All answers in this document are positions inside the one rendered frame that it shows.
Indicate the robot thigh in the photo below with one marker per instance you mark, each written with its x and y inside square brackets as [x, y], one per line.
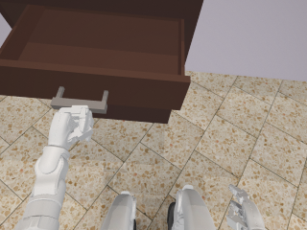
[121, 212]
[195, 213]

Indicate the robot right thigh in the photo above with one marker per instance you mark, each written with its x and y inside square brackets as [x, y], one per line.
[195, 213]

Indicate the cabinet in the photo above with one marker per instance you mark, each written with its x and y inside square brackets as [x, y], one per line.
[189, 10]

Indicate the robot left thigh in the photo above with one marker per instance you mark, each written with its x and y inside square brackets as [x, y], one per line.
[121, 212]

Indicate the robot left forearm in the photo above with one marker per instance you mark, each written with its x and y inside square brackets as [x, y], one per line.
[47, 196]

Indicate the robot left hand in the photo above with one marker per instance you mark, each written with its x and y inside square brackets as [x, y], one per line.
[77, 118]

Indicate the drawer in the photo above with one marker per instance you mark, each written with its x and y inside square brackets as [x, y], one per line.
[138, 59]

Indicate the handle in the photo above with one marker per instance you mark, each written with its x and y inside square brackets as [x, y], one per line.
[59, 102]

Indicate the robot right hand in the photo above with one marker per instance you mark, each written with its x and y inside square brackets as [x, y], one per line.
[248, 217]

